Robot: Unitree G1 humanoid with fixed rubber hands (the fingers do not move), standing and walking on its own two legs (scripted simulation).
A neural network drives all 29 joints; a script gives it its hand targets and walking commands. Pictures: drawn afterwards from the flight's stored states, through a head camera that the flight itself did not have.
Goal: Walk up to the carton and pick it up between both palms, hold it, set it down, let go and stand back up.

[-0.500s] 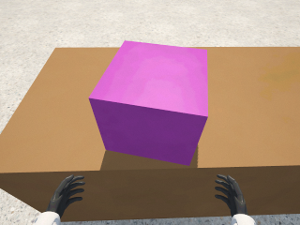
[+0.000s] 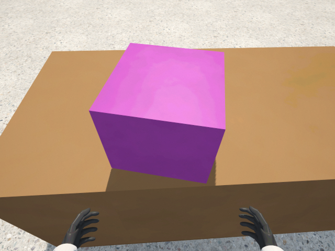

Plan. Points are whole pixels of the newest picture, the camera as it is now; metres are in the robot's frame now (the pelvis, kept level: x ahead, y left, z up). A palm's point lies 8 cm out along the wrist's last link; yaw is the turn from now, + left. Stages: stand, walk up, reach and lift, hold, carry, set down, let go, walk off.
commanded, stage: set down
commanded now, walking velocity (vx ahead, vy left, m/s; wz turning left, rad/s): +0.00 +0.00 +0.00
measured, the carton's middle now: (167, 110) +0.48 +0.03 +0.04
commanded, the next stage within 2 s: let go in 0.12 s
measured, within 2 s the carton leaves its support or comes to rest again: neither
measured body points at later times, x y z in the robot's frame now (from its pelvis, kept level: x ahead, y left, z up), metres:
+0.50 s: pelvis +0.00 +0.00 +0.00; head -0.01 +0.00 +0.45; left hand +0.17 +0.22 -0.09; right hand +0.16 -0.24 -0.08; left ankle +0.01 +0.13 -0.75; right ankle -0.04 -0.11 -0.75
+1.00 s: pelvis -0.02 +0.00 -0.01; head -0.03 +0.00 +0.44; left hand +0.07 +0.27 -0.11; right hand +0.07 -0.26 -0.13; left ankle +0.01 +0.13 -0.75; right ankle -0.04 -0.11 -0.75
